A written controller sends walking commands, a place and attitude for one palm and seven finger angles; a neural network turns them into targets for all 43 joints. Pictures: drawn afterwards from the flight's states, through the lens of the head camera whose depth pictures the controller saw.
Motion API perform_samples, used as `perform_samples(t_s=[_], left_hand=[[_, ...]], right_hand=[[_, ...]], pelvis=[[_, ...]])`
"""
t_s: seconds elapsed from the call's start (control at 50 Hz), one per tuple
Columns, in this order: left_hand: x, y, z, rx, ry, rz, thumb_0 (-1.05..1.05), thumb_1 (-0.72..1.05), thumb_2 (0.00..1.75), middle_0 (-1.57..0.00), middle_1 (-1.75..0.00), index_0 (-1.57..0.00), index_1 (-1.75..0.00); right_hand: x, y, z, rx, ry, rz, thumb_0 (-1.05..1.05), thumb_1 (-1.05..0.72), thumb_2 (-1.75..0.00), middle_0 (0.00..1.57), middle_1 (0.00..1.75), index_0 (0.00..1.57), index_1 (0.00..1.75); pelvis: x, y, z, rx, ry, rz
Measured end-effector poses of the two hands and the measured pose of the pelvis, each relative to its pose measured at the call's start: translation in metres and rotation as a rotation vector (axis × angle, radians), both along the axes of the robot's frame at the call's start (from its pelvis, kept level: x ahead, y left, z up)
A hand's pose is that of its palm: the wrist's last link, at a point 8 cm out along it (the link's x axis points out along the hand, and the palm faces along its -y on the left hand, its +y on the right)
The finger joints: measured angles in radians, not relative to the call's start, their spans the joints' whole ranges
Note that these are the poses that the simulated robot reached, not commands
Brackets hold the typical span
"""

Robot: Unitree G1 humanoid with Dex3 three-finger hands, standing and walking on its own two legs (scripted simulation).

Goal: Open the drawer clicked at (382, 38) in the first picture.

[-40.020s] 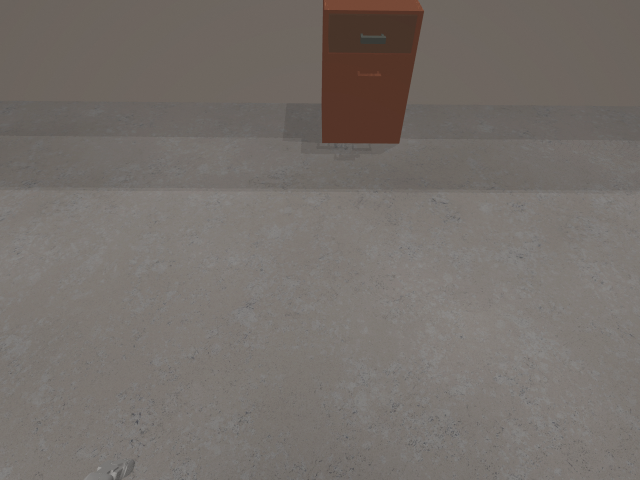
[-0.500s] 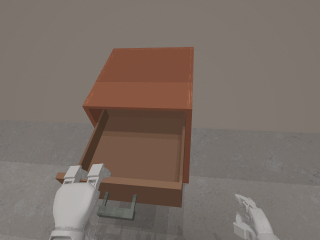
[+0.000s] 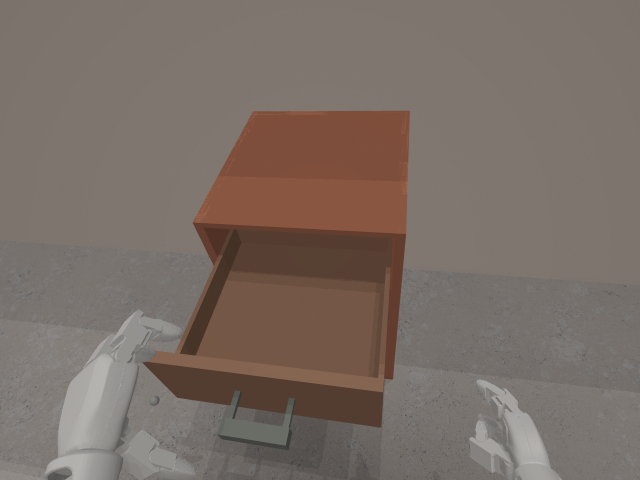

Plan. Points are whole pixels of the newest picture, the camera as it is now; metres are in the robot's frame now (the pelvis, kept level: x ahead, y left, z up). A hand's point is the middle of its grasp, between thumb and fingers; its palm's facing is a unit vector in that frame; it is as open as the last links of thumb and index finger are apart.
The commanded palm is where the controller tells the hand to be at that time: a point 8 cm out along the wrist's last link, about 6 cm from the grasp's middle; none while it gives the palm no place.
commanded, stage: draw the hand back to the body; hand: left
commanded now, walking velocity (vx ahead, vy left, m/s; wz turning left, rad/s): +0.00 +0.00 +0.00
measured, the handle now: (259, 417) +0.25 +0.16 -0.17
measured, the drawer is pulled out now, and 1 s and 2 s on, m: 0.30 0.30 0.30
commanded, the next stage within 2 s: step back with the hand held close in 0.92 s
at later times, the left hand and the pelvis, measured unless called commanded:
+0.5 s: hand (87, 363) +0.18 +0.23 +0.16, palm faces +0.37 -0.84 -0.41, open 10.6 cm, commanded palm +0.14 +0.28 +0.19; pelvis +0.02 +0.01 +0.02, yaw +3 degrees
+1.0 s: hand (60, 353) +0.18 +0.24 +0.18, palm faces +0.42 -0.81 -0.41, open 7.5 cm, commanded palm +0.13 +0.29 +0.20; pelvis +0.02 +0.00 +0.03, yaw +3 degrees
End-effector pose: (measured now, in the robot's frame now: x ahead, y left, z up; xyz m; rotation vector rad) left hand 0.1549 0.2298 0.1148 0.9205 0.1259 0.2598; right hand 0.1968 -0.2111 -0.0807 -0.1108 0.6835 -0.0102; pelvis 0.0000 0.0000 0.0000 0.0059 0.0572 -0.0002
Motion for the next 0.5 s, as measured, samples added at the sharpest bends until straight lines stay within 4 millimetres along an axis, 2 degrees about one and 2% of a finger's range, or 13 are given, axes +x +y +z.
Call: perform_samples(t_s=[0.06,0.14,0.28,0.5], left_hand=[[-0.001,-0.003,-0.003,-0.357,-0.05,0.054,0.0,-0.45,0.32,-0.31,-1.17,-0.31,-1.17],[-0.001,-0.004,0.012,-0.529,-0.132,0.02,0.0,-0.36,0.36,-0.31,-1.11,-0.3,-1.12],[0.001,0.024,0.044,-0.487,-0.22,0.026,0.0,-0.16,0.45,-0.29,-0.98,-0.29,-0.98],[-0.01,0.04,0.064,-0.448,-0.255,0.061,0.0,0.21,0.61,-0.26,-0.74,-0.26,-0.74]], right_hand=[[-0.006,0.006,0.008,-0.014,-0.036,-0.034,0.01,-0.91,-0.9,0.2,0.3,0.2,0.3],[-0.011,0.01,0.016,-0.05,-0.051,-0.038,0.01,-0.91,-0.9,0.2,0.3,0.2,0.3],[-0.007,0.012,0.021,-0.065,-0.045,-0.023,0.01,-0.91,-0.9,0.2,0.3,0.2,0.3],[0.009,0.01,0.025,-0.079,-0.048,-0.012,0.01,-0.91,-0.9,0.2,0.3,0.2,0.3]], pelvis=[[0.007,0.001,0.005,0.002,-0.037,0.017],[0.016,0.001,0.011,-0.002,-0.068,0.039],[0.017,0.003,0.018,-0.009,-0.08,0.047],[0.019,0.006,0.023,-0.009,-0.079,0.049]])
